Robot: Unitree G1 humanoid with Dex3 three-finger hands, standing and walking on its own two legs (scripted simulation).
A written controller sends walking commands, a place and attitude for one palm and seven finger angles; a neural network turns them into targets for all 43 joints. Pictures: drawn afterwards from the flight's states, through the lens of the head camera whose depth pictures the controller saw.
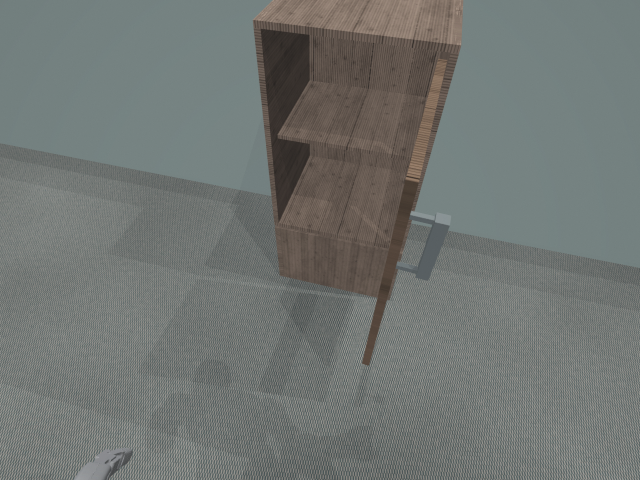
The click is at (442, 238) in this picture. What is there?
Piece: cupboard door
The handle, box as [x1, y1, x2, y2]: [395, 211, 450, 280]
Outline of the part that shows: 411,211 409,217 410,219 430,223 432,226 419,264 417,266 414,266 397,261 395,268 413,272 416,274 416,277 427,280 449,226 450,215 437,212 434,216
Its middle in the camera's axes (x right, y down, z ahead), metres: +0.17 +0.01 +0.66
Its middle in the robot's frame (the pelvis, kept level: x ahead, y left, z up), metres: +0.49 -0.14 -0.03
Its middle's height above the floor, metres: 0.74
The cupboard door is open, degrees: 87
